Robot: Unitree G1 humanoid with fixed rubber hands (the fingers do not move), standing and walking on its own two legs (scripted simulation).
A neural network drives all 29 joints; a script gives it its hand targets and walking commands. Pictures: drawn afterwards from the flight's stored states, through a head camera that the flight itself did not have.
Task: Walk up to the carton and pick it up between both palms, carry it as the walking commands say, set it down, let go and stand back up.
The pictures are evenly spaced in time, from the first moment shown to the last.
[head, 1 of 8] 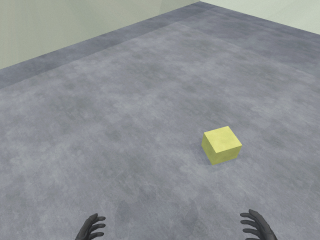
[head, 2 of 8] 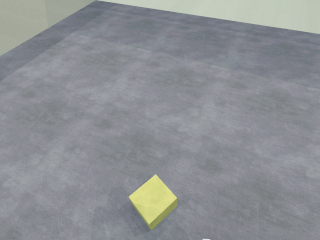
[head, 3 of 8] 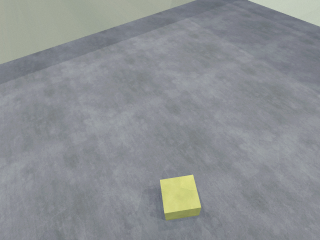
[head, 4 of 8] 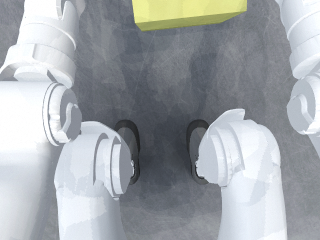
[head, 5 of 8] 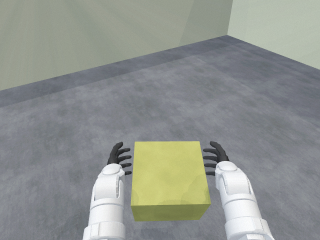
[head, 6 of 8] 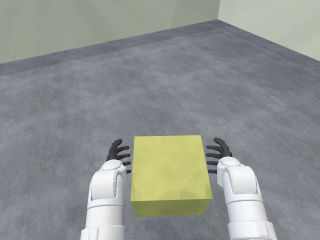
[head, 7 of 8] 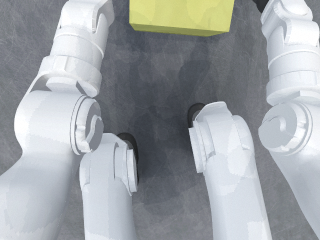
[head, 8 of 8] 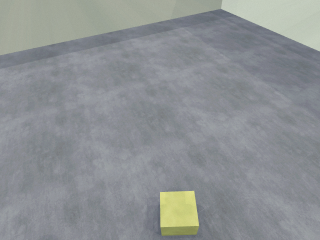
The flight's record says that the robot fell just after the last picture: no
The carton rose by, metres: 0.68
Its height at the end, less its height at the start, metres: +0.00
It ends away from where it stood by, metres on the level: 0.54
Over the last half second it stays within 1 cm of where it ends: yes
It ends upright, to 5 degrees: yes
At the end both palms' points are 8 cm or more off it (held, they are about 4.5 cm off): yes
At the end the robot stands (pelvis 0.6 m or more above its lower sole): yes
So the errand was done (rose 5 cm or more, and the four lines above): yes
